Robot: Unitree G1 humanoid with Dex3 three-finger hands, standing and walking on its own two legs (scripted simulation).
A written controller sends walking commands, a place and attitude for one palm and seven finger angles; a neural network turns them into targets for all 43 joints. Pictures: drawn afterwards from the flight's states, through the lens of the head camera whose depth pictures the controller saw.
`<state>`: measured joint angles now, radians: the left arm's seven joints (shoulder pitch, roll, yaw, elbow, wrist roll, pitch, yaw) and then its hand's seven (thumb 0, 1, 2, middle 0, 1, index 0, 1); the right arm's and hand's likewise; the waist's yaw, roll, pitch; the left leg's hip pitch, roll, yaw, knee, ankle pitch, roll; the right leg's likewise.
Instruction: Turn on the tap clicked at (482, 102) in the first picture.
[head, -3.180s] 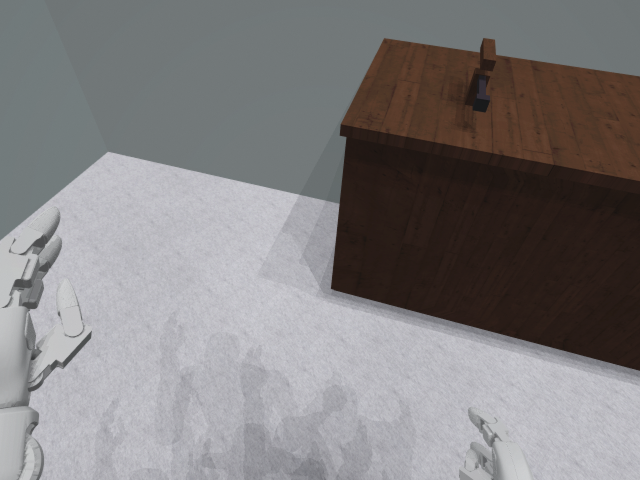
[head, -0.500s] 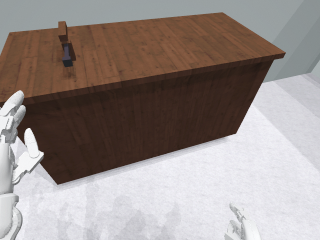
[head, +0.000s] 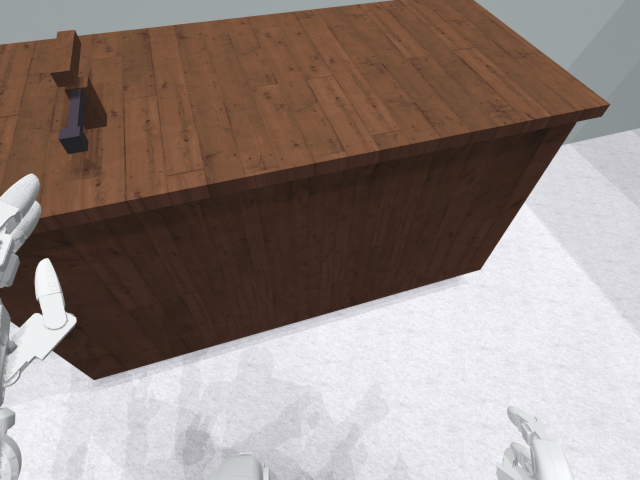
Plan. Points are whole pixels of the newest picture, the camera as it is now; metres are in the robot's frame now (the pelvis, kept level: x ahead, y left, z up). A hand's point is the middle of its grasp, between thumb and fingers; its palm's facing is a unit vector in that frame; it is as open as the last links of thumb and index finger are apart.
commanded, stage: take the last steps up to it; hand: left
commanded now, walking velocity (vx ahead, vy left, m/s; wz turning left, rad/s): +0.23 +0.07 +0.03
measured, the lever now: (74, 140) +0.55 +0.41 +0.09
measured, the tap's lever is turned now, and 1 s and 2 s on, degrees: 0 0 0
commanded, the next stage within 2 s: come to a stop and stand still in 0.26 s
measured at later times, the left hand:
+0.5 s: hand (104, 227) +0.32 +0.23 +0.17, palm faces +0.44 -0.77 -0.46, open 7.4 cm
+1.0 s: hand (63, 248) +0.29 +0.26 +0.17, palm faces +0.45 -0.80 -0.39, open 7.4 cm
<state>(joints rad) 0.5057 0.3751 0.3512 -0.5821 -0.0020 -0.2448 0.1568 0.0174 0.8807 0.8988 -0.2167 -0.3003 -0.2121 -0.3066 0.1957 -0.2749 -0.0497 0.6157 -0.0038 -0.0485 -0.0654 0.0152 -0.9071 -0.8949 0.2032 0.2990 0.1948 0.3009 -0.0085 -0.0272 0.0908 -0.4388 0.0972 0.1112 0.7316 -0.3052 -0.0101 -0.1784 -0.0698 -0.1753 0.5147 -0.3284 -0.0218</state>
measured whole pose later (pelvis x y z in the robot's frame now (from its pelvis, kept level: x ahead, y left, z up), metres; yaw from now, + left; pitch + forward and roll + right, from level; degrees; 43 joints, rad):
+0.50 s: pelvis +0.11 -0.01 -0.01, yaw +1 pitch -2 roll +0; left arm 0.44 0.35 0.35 -0.44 -0.01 -0.20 0.15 0.01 0.88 0.90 -0.21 -0.30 -0.21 -0.31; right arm 0.20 -0.19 0.03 0.66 0.01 -0.06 -0.04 0.01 -0.90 -0.89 0.21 0.30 0.20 0.30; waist 0.02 0.08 0.05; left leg -0.35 0.05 0.06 0.91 -0.46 -0.03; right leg -0.30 -0.05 -0.16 0.60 -0.27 -0.05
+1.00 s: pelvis +0.08 +0.01 +0.00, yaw +0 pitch -1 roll -1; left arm 0.44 0.35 0.35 -0.48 -0.01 -0.19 0.17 0.02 0.89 0.90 -0.21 -0.30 -0.20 -0.31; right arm 0.20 -0.16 0.04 0.59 0.00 -0.09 -0.04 0.01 -0.90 -0.89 0.21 0.30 0.20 0.30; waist 0.03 0.02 0.04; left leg -0.29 0.06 0.06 0.55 -0.23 0.00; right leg -0.21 0.00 -0.08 0.49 -0.26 0.00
